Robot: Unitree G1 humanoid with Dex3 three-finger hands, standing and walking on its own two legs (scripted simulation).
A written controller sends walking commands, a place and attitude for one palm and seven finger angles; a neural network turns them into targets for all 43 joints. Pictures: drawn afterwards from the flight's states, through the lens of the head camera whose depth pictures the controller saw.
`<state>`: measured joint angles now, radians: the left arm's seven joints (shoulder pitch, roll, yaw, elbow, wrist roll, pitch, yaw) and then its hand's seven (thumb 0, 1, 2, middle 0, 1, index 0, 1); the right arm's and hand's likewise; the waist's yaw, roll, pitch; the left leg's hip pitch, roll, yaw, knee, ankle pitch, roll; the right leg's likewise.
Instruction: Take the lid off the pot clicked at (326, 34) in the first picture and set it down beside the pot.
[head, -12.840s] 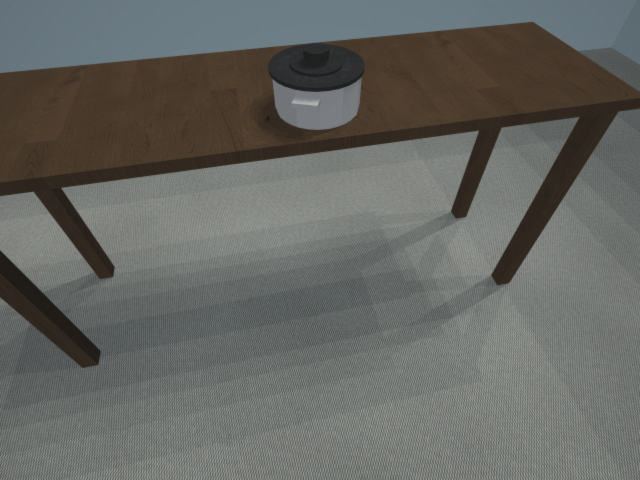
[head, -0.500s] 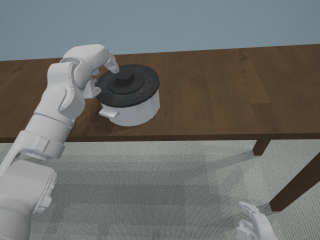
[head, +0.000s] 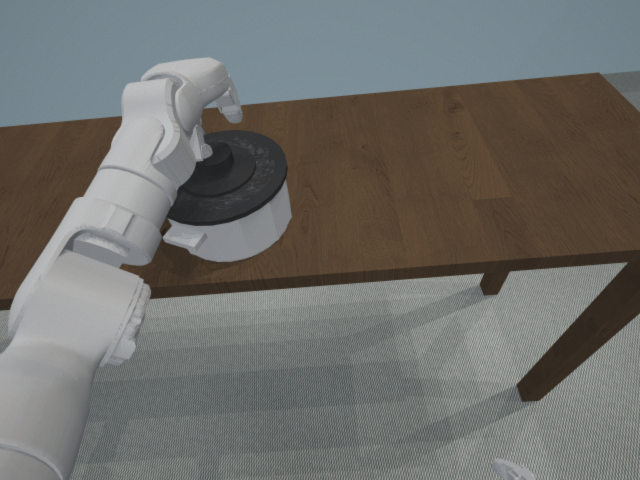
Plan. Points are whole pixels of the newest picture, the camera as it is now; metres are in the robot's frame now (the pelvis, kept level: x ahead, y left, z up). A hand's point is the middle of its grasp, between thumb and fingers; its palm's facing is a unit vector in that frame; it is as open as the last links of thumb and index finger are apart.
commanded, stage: move the open hand above the knob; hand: left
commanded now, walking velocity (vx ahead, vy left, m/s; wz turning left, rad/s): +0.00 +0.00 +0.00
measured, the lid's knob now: (213, 158) +0.51 +0.14 +0.14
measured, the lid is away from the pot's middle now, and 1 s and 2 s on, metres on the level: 0.00 0.00 0.00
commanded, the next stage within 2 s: lower the open fingers around the knob in 0.80 s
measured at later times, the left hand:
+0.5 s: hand (195, 127) +0.48 +0.14 +0.21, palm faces -0.23 -0.06 -0.97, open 10.0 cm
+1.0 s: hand (202, 127) +0.48 +0.13 +0.21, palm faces -0.27 -0.08 -0.96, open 10.0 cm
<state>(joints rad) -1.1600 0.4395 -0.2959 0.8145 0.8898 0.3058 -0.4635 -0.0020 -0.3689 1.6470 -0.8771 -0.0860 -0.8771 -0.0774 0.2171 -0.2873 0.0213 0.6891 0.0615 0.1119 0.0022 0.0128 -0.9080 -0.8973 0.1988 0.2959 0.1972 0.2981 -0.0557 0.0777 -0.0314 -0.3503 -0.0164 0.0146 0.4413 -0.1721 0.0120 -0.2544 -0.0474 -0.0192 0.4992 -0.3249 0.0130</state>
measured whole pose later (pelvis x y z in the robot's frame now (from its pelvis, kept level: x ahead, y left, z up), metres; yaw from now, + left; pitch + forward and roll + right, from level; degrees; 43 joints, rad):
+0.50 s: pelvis +0.01 +0.00 +0.00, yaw -1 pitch +5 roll +1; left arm -1.12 0.46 -0.26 0.76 0.89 0.29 -0.46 0.00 -0.37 1.65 -0.88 -0.09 -0.88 -0.08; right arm 0.20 -0.29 0.00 0.66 0.07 0.12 0.01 0.01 -0.91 -0.90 0.20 0.30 0.20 0.30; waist -0.05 0.07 -0.04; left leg -0.34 -0.01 0.03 0.44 -0.19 0.01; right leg -0.24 -0.05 -0.01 0.48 -0.33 0.02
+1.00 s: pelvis +0.00 +0.00 +0.00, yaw -1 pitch +5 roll +1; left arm -1.21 0.41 -0.29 0.93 0.88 0.33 -0.45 0.00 -0.37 1.65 -0.88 -0.09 -0.88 -0.08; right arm 0.22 -0.28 0.03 0.69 0.07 0.12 0.00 0.01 -0.91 -0.90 0.20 0.30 0.20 0.30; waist -0.06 0.07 -0.05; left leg -0.35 -0.02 0.03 0.44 -0.17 0.02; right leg -0.25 -0.05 -0.01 0.49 -0.32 0.02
